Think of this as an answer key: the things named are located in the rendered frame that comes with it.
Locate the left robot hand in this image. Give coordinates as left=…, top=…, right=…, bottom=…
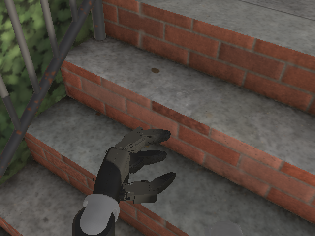
left=93, top=127, right=176, bottom=204

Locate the robot right thigh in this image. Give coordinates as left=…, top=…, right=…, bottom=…
left=204, top=220, right=243, bottom=236

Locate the robot left forearm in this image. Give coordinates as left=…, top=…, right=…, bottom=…
left=72, top=194, right=120, bottom=236

